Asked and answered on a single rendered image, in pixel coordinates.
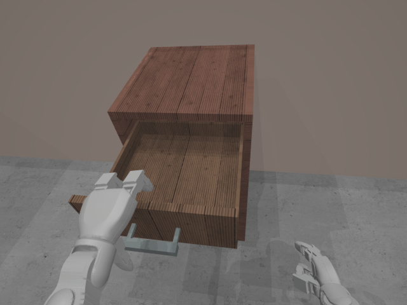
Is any left robot hand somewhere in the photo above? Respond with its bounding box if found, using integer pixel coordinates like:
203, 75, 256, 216
78, 170, 153, 271

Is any drawer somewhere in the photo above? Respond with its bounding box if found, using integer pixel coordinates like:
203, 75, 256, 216
68, 120, 244, 249

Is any right robot forearm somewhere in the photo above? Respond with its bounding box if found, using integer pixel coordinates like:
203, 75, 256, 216
319, 283, 359, 305

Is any handle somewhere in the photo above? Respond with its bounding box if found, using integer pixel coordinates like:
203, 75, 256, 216
123, 223, 181, 257

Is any cabinet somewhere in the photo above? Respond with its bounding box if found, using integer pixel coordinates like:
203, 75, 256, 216
107, 44, 255, 241

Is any left robot forearm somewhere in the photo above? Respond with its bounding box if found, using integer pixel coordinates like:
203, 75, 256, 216
44, 238, 116, 305

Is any right robot hand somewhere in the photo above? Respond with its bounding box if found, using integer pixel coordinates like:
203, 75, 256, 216
293, 241, 341, 300

